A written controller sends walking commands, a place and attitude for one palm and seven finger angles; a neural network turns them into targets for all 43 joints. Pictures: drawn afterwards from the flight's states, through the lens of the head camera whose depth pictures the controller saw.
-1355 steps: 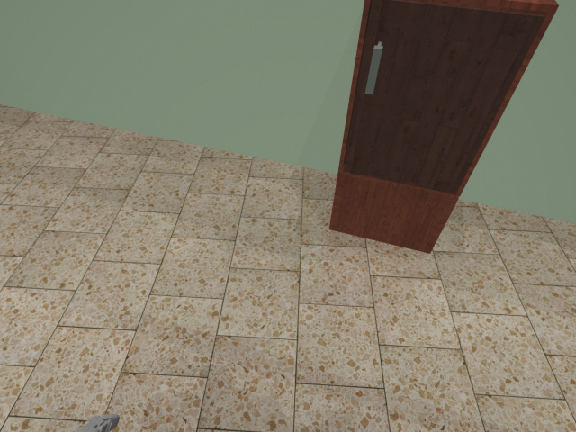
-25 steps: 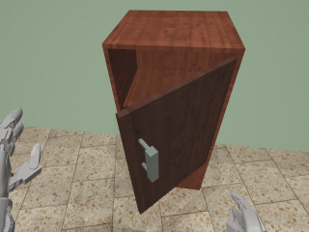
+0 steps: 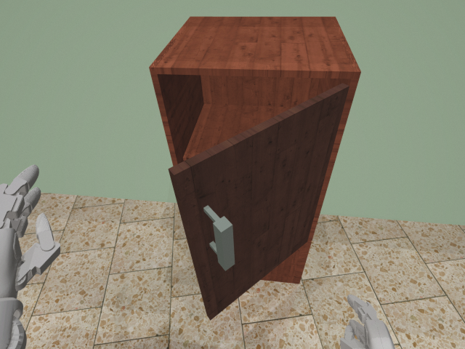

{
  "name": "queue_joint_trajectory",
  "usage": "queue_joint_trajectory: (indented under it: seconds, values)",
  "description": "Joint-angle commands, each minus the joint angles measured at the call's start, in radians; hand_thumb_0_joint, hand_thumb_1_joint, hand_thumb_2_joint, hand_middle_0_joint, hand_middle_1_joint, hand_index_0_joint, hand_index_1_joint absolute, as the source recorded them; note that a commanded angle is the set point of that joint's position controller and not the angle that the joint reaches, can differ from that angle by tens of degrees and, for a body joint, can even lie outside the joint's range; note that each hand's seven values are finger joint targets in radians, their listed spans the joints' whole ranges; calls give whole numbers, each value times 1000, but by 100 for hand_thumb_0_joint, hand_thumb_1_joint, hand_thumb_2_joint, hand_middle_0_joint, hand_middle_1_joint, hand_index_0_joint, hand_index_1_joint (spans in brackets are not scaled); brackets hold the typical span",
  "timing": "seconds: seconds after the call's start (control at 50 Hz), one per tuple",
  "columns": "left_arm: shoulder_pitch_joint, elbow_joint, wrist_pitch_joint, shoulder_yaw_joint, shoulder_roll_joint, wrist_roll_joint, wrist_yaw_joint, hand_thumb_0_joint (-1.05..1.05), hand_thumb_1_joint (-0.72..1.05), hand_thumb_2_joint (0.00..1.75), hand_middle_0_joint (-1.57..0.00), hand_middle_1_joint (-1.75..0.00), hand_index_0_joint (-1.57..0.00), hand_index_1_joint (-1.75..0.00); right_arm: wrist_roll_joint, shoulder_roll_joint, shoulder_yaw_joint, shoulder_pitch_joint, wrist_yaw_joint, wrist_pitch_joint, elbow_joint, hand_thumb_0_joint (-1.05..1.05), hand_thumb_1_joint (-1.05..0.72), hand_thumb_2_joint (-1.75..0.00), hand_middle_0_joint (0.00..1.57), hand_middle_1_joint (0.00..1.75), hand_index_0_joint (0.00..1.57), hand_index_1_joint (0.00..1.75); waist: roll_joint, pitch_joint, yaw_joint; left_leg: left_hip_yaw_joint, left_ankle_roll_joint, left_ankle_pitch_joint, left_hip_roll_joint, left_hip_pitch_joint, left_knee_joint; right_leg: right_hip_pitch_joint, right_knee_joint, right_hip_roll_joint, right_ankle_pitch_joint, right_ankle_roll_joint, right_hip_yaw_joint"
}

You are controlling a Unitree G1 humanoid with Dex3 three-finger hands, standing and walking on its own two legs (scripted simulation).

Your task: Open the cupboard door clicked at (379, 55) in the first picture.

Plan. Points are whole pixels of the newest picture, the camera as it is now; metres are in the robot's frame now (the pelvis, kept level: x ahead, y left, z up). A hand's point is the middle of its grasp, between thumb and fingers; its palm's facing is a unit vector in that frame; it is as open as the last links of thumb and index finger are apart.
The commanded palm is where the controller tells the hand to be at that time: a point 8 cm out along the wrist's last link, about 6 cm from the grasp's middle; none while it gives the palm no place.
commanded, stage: step back with the hand held close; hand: left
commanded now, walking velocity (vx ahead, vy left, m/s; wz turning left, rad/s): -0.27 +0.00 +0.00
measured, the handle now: (218, 237) +0.31 +0.08 +0.03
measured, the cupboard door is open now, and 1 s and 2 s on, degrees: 45 45 45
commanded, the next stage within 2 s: stop stepping back and stand still in 1.00 s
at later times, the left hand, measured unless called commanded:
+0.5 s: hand (13, 287) +0.13 +0.29 +0.15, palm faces +0.40 -0.77 -0.50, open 7.4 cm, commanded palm +0.08 +0.32 +0.17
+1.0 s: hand out of the picture +0.03 +0.32 +0.15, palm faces +0.48 -0.75 -0.46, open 7.4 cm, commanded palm -0.05 +0.35 +0.17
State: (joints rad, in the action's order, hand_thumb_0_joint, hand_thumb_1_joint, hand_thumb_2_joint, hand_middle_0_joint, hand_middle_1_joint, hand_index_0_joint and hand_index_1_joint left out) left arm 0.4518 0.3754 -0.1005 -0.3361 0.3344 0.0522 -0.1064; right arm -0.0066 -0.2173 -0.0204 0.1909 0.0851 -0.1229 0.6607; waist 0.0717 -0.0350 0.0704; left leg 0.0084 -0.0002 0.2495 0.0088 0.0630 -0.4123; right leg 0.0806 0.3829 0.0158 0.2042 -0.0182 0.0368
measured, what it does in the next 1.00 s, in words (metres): walks backwards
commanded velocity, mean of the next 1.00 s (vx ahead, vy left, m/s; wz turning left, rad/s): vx -0.31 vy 0.00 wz -0.02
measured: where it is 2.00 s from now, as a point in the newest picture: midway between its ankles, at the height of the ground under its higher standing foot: outside the picture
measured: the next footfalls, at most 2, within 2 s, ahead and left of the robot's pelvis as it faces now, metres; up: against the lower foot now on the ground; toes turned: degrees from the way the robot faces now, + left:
right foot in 1.30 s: -0.36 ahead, -0.08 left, +0.00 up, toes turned -2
left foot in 1.44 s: -0.14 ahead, +0.11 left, +0.00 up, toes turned +0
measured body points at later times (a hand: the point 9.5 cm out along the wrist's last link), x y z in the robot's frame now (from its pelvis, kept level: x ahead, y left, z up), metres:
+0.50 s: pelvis -0.07 +0.03 -0.01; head -0.06 +0.03 +0.44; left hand +0.11 +0.33 +0.18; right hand +0.11 -0.22 -0.08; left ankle -0.01 +0.12 -0.74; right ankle +0.01 -0.11 -0.74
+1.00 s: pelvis -0.16 +0.04 -0.03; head -0.14 +0.07 +0.42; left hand +0.00 +0.35 +0.17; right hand +0.03 -0.19 -0.10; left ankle -0.04 +0.12 -0.74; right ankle -0.08 -0.11 -0.71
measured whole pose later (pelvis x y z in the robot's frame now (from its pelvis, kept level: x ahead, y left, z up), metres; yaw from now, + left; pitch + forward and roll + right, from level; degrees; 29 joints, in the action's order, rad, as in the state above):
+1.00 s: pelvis -0.16 +0.04 -0.03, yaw +5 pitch -2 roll -4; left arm 0.47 0.54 -0.23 -0.44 0.42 0.00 -0.15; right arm 0.01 -0.21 0.02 0.17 0.08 -0.11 0.60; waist 0.01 -0.10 -0.01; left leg -0.02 -0.08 0.12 0.02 0.49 -0.65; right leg 0.51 0.92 0.06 0.36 0.03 -0.05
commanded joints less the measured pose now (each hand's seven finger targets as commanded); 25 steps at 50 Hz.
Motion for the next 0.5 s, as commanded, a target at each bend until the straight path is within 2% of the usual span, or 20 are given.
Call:
queue_joint_trajectory:
  seconds: [0.0, 0.02, 0.06, 0.08, 0.1, 0.16, 0.18, 0.2, 0.24, 0.26, 0.28, 0.32, 0.38, 0.44, 0.48]
  values:
    - [-82, 151, -107, -188, 239, -7, -17, 0, 90, 90, -20, -30, -20, -30, 3, -112, 42, -134, 5, -16, -182, 0, -90, -90, 20, 30, 20, 30, -87, -5, -49, 23, -37, -106, 9, 96, 4, 118, -141, -91, -142, -4, -123]
    - [-38, 166, -104, -154, 208, -9, -11, 0, 90, 90, -20, -30, -20, -30, 6, -121, 44, -132, 0, -6, -193, 0, -90, -90, 20, 30, 20, 30, -71, 17, -52, 16, -33, -136, 9, 93, 0, 117, -129, -91, -168, -3, -116]
    - [14, 184, -109, -143, 194, -8, -9, 0, 90, 90, -20, -30, -20, -30, 8, -128, 50, -128, -3, 7, -204, 0, -90, -90, 20, 30, 20, 30, -40, 77, -54, 12, -28, -185, 17, 97, 1, 89, -96, -93, -215, 0, -100]
    - [31, 215, -114, -140, 193, -8, -10, 0, 90, 90, -20, -30, -20, -30, 7, -134, 54, -130, -1, 10, -208, 0, -90, -90, 20, 30, 20, 30, 8, 111, -52, 17, -25, -240, 23, 98, 8, 56, -65, -93, -263, 0, -79]
    - [58, 219, -111, -150, 201, -7, -14, 0, 90, 90, -20, -30, -20, -30, 5, -131, 57, -128, 0, 17, -216, 0, -90, -90, 20, 30, 20, 30, 6, 141, -52, 13, -24, -269, 32, 96, 11, 48, -44, -87, -283, 5, -76]
    - [93, 289, -114, -192, 241, -5, -24, 0, 90, 90, -20, -30, -20, -30, 1, -131, 68, -124, 2, 32, -239, 0, -90, -90, 20, 30, 20, 30, -51, 218, -50, 17, -22, -329, 41, 111, -3, 10, 5, -80, -359, 13, -71]
    - [101, 296, -115, -220, 267, -5, -31, 0, 90, 90, -20, -30, -20, -30, 1, -128, 70, -131, 6, 38, -237, 0, -90, -90, 20, 30, 20, 30, -43, 229, -48, 19, -22, -348, 43, 119, -4, -1, 22, -83, -385, 11, -67]
    - [115, 297, -114, -220, 261, -2, -33, 0, 90, 90, -20, -30, -20, -30, -2, -122, 70, -125, 6, 44, -248, 0, -90, -90, 20, 30, 20, 30, -68, 232, -49, 22, -20, -345, 46, 136, -5, -7, 34, -82, -387, 12, -67]
    - [114, 319, -119, -232, 272, -1, -38, 0, 90, 90, -20, -30, -20, -30, -6, -123, 75, -126, 9, 49, -256, 0, -90, -90, 20, 30, 20, 30, -70, 223, -52, 25, -23, -319, 48, 162, -11, 10, 46, -83, -382, 13, -81]
    - [116, 318, -119, -231, 270, -2, -40, 0, 90, 90, -20, -30, -20, -30, -6, -123, 76, -125, 11, 50, -259, 0, -90, -90, 20, 30, 20, 30, -65, 210, -52, 28, -24, -296, 50, 180, -7, 20, 49, -81, -356, 14, -80]
    - [112, 328, -122, -235, 277, -5, -44, 0, 90, 90, -20, -30, -20, -30, -6, -127, 78, -128, 12, 49, -257, 0, -90, -90, 20, 30, 20, 30, -23, 206, -51, 35, -28, -279, 52, 197, 0, 19, 56, -79, -336, 13, -80]
    - [113, 312, -124, -221, 258, -8, -47, 0, 90, 90, -20, -30, -20, -30, -6, -127, 75, -125, 13, 46, -262, 0, -90, -90, 20, 30, 20, 30, -9, 163, -53, 47, -36, -203, 66, 252, 26, 40, 67, -65, -247, 20, -81]
    - [95, 303, -130, -217, 249, -18, -53, 0, 90, 90, -20, -30, -20, -30, -5, -136, 77, -119, 14, 38, -260, 0, -90, -90, 20, 30, 20, 30, 5, 119, -54, 69, -57, -17, 77, 377, 62, 16, 84, -53, -140, 24, -87]
    - [76, 302, -142, -201, 233, -31, -55, 0, 90, 90, -20, -30, -20, -30, -7, -145, 75, -100, 9, 25, -266, 0, -90, -90, 20, 30, 20, 30, -20, 80, -64, 82, -75, 222, 82, 488, 73, 21, 86, -58, -14, 23, -112]
    - [59, 314, -152, -210, 240, -42, -59, 0, 90, 90, -20, -30, -20, -30, -4, -152, 77, -99, 11, 17, -266, 0, -90, -90, 20, 30, 20, 30, 5, 64, -65, 103, -87, 316, 89, 554, 84, 8, 96, -54, 53, 23, -114]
